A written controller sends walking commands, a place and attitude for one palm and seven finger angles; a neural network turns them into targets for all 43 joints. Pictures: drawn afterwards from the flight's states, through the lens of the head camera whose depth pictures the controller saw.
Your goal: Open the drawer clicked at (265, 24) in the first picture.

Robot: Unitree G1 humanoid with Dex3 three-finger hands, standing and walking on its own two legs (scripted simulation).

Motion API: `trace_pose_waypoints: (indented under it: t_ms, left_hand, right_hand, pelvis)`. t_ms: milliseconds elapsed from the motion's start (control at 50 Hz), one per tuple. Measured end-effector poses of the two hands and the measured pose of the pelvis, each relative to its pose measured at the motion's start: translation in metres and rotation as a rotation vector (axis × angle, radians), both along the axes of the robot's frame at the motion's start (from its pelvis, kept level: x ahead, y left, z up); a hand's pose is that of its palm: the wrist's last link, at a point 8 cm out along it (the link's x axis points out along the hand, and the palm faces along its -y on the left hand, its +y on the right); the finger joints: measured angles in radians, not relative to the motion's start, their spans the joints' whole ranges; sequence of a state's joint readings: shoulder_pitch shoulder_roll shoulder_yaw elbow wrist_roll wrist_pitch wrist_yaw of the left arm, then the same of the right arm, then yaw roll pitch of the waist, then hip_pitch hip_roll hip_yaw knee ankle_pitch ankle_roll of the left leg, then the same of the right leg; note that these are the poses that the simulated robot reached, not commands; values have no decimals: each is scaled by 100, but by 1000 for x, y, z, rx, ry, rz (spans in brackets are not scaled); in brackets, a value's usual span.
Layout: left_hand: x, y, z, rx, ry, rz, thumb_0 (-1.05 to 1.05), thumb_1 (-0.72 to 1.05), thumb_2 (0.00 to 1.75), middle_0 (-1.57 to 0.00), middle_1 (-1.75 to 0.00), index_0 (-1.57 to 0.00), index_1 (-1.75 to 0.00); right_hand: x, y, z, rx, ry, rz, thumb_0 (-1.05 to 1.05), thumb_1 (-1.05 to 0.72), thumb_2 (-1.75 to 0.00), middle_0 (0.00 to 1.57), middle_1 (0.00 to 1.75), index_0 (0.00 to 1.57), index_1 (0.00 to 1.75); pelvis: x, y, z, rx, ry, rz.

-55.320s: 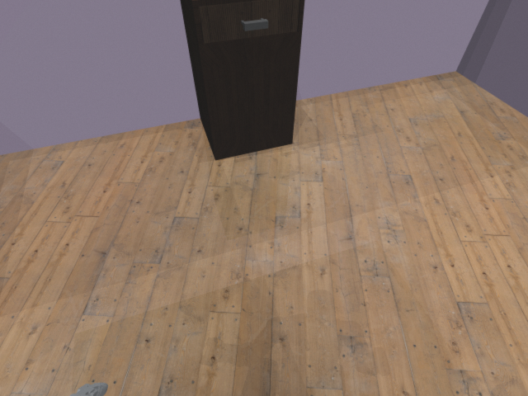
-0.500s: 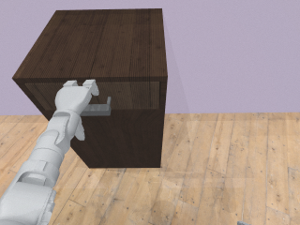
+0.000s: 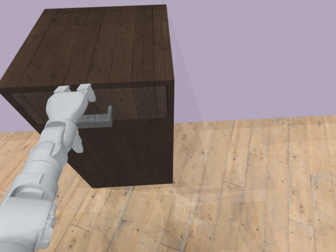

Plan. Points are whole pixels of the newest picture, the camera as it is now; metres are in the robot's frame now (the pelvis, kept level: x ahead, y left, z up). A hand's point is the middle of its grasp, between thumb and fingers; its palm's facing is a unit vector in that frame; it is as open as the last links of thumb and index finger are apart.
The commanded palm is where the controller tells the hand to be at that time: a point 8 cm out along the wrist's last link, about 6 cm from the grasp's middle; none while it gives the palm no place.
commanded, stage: re-aim the fingers above the handle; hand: left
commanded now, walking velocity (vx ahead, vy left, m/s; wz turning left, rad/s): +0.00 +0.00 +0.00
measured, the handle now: (94, 115) +0.50 +0.22 -0.01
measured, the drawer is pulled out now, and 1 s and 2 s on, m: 0.00 0.00 0.00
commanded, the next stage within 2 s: lower the fingers behind the handle in 1.44 s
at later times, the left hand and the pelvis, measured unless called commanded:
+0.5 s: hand (83, 117) +0.45 +0.23 +0.04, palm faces -0.03 -0.05 -1.00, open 13.9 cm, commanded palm +0.43 +0.22 +0.10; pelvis +0.00 +0.01 +0.00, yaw +0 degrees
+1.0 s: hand (89, 119) +0.44 +0.21 +0.04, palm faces -0.04 -0.04 -1.00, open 13.9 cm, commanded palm +0.42 +0.21 +0.11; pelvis +0.01 +0.00 +0.00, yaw +1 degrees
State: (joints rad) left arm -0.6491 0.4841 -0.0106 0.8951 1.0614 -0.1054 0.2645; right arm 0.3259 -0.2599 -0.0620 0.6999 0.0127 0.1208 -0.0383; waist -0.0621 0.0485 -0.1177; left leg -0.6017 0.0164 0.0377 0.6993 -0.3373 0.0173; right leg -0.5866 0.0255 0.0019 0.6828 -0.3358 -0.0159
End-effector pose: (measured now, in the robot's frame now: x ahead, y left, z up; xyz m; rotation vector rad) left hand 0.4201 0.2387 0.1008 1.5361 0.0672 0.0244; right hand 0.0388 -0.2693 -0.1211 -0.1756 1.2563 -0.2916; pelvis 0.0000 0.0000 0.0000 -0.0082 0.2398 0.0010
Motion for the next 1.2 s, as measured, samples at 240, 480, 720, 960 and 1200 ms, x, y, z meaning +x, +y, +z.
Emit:
trace_pose_waypoints:
  t_ms: [240, 480, 720, 960, 1200]
  left_hand:
    - [-1, 0, -3, -4, 13, -14, 0, -49, 30, -32, -120, -32, -120]
    - [8, -8, -4, -5, 4, 1, 0, -49, 30, -32, -120, -31, -120]
    - [14, -21, -3, -1, -32, -4, 0, -49, 30, -32, -120, -32, -120]
    - [3, -24, -3, -4, 22, -21, 0, -49, 30, -32, -120, -32, -120]
    - [10, -34, 3, 21, -18, 4, 0, -49, 30, -32, -120, -32, -120]
  right_hand:
    - [0, 5, 1, -3, -7, 9, 1, -91, -90, 20, 30, 20, 30]
    - [10, 14, 0, 18, -27, 20, 1, -91, -90, 20, 30, 20, 30]
    - [16, 17, -2, 34, -34, 14, 1, -90, -90, 20, 30, 20, 30]
    - [27, 7, 1, 25, -45, 31, 1, -90, -90, 20, 30, 20, 30]
    - [35, 0, -1, 30, -69, 40, 1, -91, -90, 20, 30, 20, 30]
  pelvis:
    - [-2, 5, 0, -4, 2, 6]
    - [0, 9, -1, -6, 12, 3]
    - [5, 8, 0, -1, 8, -7]
    - [9, 1, 3, 2, -12, 6]
    - [7, -5, 2, 8, -4, 8]
